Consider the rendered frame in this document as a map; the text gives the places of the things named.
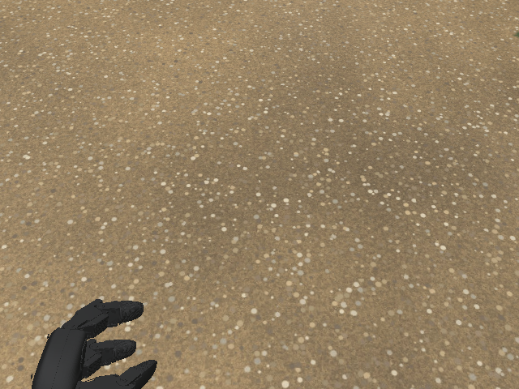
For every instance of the robot left hand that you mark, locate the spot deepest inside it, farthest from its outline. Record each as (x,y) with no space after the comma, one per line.
(68,357)

